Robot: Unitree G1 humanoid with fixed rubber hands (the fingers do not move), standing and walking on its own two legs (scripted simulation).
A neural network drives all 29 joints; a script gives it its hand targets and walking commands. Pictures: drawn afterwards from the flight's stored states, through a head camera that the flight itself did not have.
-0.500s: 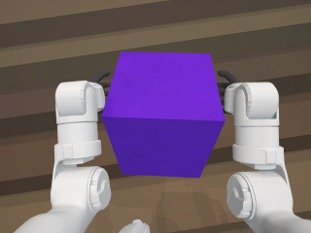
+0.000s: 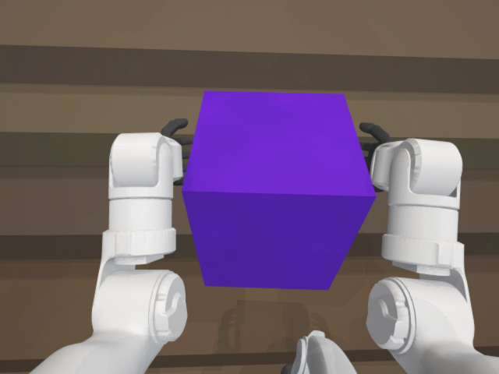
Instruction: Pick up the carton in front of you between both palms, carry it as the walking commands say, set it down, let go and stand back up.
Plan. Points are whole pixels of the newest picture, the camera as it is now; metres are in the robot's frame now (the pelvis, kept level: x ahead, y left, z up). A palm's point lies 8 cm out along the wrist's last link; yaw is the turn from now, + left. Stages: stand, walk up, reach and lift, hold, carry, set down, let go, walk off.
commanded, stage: carry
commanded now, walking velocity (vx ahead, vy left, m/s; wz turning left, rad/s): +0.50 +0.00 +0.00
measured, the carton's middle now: (269, 196) +0.39 +0.01 +0.10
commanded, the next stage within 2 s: none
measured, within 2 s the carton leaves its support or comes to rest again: neither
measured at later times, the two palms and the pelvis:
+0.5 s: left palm out of the picture +0.64 +0.15 +0.36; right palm out of the picture +0.65 -0.14 +0.34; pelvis +0.27 +0.00 +0.15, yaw +1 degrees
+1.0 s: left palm out of the picture +0.90 +0.15 +0.49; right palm out of the picture +0.89 -0.15 +0.50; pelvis +0.53 -0.01 +0.29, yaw +0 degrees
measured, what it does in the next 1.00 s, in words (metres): climbs: left foot 0.15 m higher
